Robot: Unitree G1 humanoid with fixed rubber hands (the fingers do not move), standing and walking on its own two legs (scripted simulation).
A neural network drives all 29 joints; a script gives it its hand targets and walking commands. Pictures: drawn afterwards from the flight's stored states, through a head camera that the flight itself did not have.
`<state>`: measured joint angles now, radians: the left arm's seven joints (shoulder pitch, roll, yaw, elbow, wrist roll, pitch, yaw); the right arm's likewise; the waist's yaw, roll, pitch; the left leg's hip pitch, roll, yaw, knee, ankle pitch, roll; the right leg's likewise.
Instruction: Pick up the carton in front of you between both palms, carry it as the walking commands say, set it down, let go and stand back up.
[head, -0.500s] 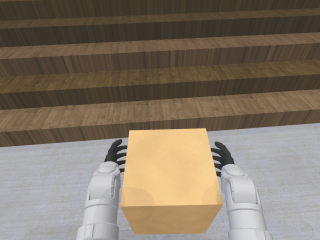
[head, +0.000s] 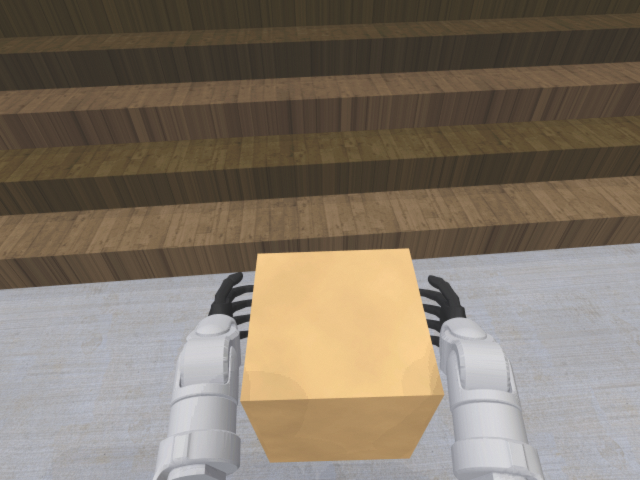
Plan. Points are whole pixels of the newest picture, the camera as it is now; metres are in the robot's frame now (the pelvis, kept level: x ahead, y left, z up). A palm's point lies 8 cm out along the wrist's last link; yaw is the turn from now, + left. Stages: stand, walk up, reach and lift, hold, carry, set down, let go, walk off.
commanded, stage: hold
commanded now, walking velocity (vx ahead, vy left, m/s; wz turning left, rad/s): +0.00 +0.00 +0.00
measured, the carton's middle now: (336, 360) +0.29 +0.00 -0.03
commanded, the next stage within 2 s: carry in 0.54 s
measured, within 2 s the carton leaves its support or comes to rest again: neither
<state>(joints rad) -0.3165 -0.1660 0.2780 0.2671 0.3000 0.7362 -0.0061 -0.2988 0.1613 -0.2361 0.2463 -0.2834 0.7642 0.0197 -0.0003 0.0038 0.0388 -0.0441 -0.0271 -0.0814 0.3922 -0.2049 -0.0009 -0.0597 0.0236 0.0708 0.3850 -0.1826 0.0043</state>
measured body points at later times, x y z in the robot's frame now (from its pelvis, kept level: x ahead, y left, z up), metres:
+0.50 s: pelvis +0.01 +0.00 +0.00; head -0.03 +0.00 +0.45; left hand +0.31 +0.16 +0.04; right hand +0.30 -0.15 +0.04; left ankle +0.02 +0.12 -0.74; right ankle +0.03 -0.12 -0.74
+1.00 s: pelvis +0.13 +0.01 +0.00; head +0.12 +0.01 +0.45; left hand +0.41 +0.17 +0.08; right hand +0.41 -0.13 +0.08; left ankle +0.02 +0.13 -0.74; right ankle +0.17 -0.08 -0.73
